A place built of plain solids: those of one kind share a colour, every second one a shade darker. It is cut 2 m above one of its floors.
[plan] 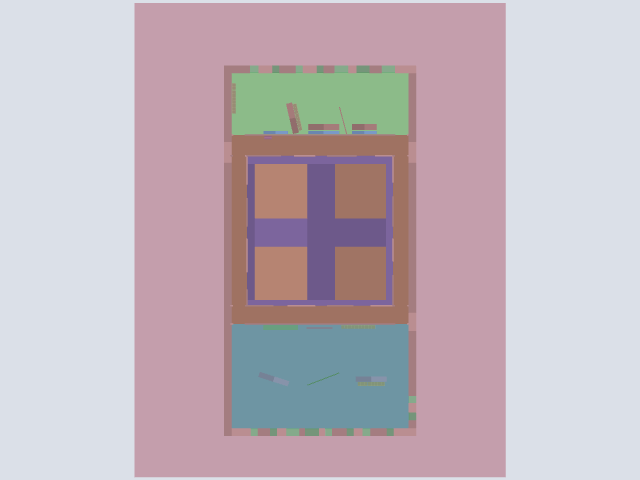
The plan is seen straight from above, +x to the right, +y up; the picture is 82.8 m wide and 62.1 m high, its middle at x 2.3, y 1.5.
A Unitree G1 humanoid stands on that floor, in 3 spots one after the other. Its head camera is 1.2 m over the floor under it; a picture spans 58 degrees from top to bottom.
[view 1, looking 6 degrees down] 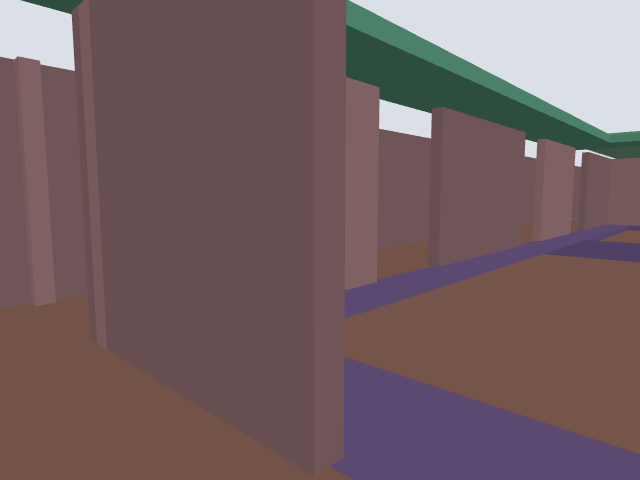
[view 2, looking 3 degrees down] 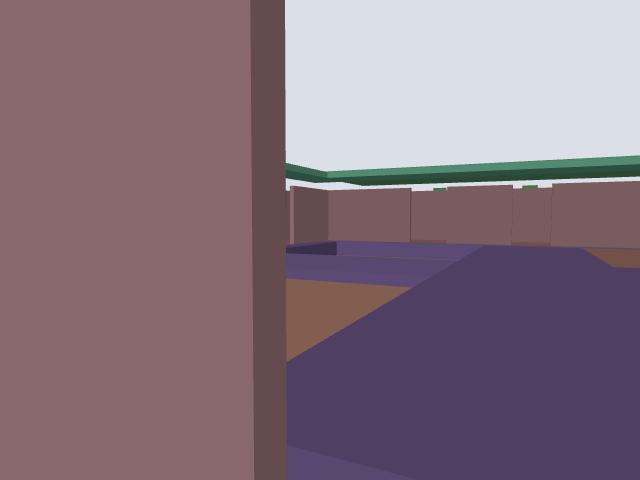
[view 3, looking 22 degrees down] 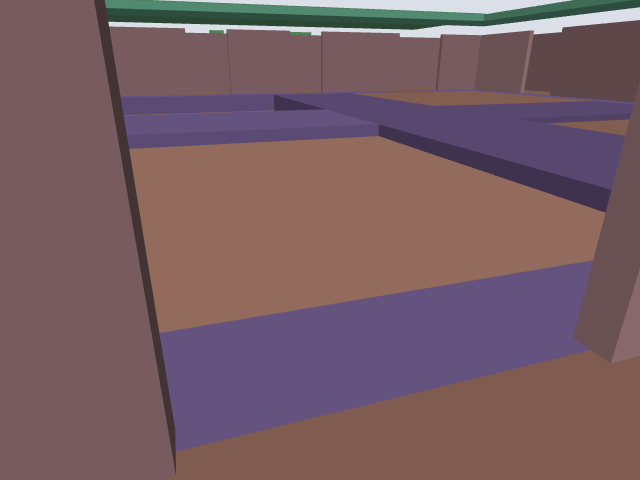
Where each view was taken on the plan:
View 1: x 8.22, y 13.74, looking -47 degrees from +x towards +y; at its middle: wall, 1.77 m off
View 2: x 2.44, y -8.19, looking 116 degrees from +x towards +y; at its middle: wall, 21.70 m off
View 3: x -3.58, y -8.19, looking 72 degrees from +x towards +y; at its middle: step_tier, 3.87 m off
